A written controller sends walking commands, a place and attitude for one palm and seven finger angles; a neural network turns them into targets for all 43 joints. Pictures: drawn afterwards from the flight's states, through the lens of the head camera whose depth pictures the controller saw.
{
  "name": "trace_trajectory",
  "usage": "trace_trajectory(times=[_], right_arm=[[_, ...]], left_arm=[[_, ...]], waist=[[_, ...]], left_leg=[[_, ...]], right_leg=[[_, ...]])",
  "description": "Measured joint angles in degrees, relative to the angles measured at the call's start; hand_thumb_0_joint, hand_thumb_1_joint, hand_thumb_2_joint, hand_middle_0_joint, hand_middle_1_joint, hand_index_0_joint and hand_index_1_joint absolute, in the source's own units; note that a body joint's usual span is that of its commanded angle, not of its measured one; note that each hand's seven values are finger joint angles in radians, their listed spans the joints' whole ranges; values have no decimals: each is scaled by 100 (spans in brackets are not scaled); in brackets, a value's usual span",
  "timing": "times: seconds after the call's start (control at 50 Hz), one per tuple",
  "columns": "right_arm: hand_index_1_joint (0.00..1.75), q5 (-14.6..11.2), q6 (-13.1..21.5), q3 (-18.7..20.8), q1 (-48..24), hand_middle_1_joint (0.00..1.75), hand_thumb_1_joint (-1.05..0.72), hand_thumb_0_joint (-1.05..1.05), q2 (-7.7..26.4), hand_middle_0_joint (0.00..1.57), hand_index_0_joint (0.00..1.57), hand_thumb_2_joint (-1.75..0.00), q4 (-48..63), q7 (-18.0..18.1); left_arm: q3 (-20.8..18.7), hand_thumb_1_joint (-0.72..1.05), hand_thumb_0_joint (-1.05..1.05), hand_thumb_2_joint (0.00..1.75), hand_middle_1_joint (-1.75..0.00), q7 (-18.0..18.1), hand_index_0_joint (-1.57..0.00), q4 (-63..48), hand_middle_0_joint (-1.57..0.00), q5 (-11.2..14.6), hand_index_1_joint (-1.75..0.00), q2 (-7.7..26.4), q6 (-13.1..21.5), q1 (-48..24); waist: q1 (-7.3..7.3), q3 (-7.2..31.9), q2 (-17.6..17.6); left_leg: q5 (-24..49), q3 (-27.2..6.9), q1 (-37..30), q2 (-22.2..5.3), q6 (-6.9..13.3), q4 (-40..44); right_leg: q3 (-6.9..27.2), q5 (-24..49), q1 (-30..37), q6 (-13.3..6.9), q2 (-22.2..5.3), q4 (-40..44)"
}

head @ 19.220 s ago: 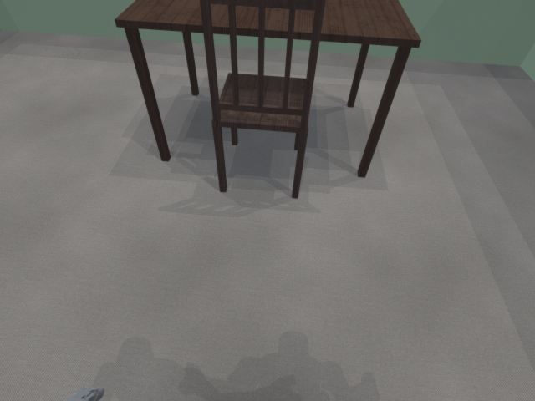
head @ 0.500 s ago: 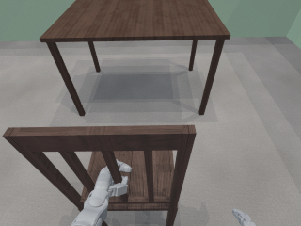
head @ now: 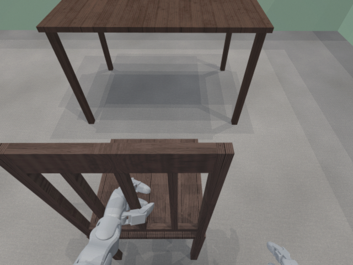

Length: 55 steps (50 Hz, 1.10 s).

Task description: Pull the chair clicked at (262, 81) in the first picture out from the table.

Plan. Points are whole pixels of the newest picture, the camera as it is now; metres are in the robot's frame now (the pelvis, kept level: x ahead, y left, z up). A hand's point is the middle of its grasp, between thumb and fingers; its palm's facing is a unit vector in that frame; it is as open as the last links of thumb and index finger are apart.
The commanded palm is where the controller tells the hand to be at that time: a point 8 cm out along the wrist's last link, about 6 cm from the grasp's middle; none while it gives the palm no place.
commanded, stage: open the thumb and straighten the fingers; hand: left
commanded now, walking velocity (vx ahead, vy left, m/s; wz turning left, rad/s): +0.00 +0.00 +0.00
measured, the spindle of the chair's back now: (134, 204) +0.28 +0.11 -0.06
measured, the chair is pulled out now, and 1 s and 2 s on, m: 0.71 0.71 0.71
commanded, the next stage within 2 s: draw the fingers out of the gap in 0.54 s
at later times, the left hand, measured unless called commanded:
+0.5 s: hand (136, 209) +0.27 +0.11 -0.06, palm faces -0.09 -0.99 -0.13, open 16.8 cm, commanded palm +0.25 +0.15 -0.04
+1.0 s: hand (131, 239) +0.20 +0.11 -0.07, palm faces -0.07 -0.99 -0.12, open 17.5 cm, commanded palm +0.18 +0.16 -0.04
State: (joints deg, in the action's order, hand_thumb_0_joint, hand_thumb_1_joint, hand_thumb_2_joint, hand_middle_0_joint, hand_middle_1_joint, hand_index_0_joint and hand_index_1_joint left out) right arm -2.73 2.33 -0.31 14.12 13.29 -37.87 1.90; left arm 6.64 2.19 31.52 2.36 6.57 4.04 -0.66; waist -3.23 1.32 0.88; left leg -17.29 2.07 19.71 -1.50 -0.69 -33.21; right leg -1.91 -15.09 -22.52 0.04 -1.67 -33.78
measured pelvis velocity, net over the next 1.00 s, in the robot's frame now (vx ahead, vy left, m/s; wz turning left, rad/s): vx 0.02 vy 0.00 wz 0.05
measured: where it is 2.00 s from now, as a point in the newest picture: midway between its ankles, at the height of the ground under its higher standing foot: outside the picture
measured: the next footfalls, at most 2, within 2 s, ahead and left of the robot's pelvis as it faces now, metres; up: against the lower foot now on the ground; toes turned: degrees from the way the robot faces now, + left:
none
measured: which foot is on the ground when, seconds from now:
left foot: down 0.00-1.00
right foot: down 0.00-1.00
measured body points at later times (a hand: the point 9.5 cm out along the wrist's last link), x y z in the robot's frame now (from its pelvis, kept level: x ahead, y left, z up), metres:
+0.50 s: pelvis +0.02 +0.00 -0.02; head +0.06 -0.02 +0.43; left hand +0.27 +0.16 -0.05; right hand +0.18 -0.24 -0.12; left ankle +0.00 +0.13 -0.73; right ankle +0.02 -0.12 -0.73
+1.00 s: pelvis +0.02 +0.00 -0.04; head +0.06 -0.01 +0.41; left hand +0.20 +0.16 -0.05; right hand +0.20 -0.24 -0.12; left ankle +0.00 +0.13 -0.73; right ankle +0.02 -0.12 -0.73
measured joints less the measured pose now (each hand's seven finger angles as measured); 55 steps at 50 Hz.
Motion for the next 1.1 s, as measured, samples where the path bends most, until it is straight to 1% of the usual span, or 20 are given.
trace_trajectory(times=[0.08,0.14,0.22,0.32,0.4,0.48,0.54,0.6,0.64,0.7,0.76,0.9,1.0,1.1], right_arm=[[30,6,97,59,4,30,-90,1,116,20,20,-90,118,-13],[30,11,149,76,-9,30,-90,1,151,20,20,-90,196,31],[30,14,237,61,-20,30,-90,1,151,20,20,-90,300,82],[30,39,323,4,-54,30,-90,1,116,20,20,-90,415,124],[30,64,332,-56,-87,30,-90,1,69,20,20,-90,491,148],[30,72,347,-84,-86,30,-90,1,57,20,20,-90,575,168],[30,76,377,-85,-78,30,-90,1,81,20,20,-90,616,179],[30,83,391,-78,-58,30,-90,1,106,20,20,-90,647,194],[30,92,394,-74,-48,30,-90,1,117,20,20,-90,660,203],[30,103,359,-81,-28,30,-90,1,112,20,20,-90,696,211],[30,100,337,-77,13,30,-90,1,100,20,20,-90,777,211],[30,102,425,-67,115,30,-90,1,99,20,20,-90,949,270],[30,115,517,-91,92,30,-90,1,87,20,20,-90,973,335],[30,107,546,-99,50,30,-90,1,17,20,20,-90,1016,365]], left_arm=[[-32,13,2,53,-137,-6,-49,-320,-42,5,-143,-2,-266,28],[-90,-11,1,41,-132,-7,-46,-547,-42,26,-135,17,-478,93],[-58,-33,1,31,-116,-45,-40,-810,-38,72,-118,34,-691,200],[41,-46,0,24,-87,-66,-30,-1141,-29,49,-88,-4,-895,351],[-1,-50,0,22,-60,-97,-21,-1351,-21,25,-61,1,-1036,456],[-24,-52,-1,21,-35,-120,-12,-1598,-12,3,-35,92,-1135,593],[36,-53,-1,21,-21,-138,-7,-1775,-7,8,-21,130,-1210,685],[111,-53,-1,20,-12,-133,-4,-1958,-4,-2,-12,112,-1281,806],[159,-53,-1,20,-8,-115,-3,-2069,-3,-20,-8,91,-1322,883],[122,-53,-1,20,-4,-111,-2,-2196,-2,-47,-4,68,-1326,1049],[107,-53,-1,20,-2,-92,-1,-2461,-1,-76,-2,111,-1352,1352],[232,-53,-1,20,-1,-49,0,-3295,-1,-116,-1,241,-1343,2297],[337,-53,-1,20,0,-55,0,-3626,-1,-142,0,283,-1336,2657],[329,-53,-1,20,0,-77,0,-3962,-1,-177,0,294,-1324,3003]], waist=[[9,76,50],[20,138,95],[42,211,146],[75,276,187],[97,313,164],[99,338,166],[97,346,188],[95,374,197],[93,386,192],[90,422,155],[74,445,131],[67,488,160],[102,500,156],[119,561,147]], left_leg=[[-157,-3,342,7,10,-343],[-252,-1,500,14,14,-517],[-368,-34,660,26,11,-719],[-498,-89,806,42,4,-926],[-578,-123,890,42,-9,-1045],[-647,-174,958,36,-25,-1145],[-693,-216,1012,40,-30,-1220],[-734,-239,1062,47,-30,-1281],[-757,-246,1085,53,-29,-1315],[-792,-233,1132,50,-33,-1364],[-831,-229,1179,42,-37,-1424],[-939,-287,1317,48,-31,-1630],[-1004,-341,1462,71,-18,-1815],[-1053,-363,1557,79,-7,-1947]], right_leg=[[8,-153,-342,11,-19,-339],[16,-255,-508,16,-32,-529],[-10,-387,-656,18,-53,-736],[-58,-539,-781,14,-79,-947],[-88,-638,-857,3,-84,-1076],[-137,-713,-897,-11,-83,-1157],[-177,-761,-923,-13,-90,-1209],[-199,-806,-960,-12,-100,-1262],[-204,-833,-981,-11,-108,-1298],[-189,-872,-1042,-13,-107,-1364],[-184,-907,-1093,-18,-101,-1423],[-236,-1006,-1180,-11,-113,-1573],[-283,-1069,-1282,0,-141,-1717],[-301,-1106,-1351,10,-152,-1814]])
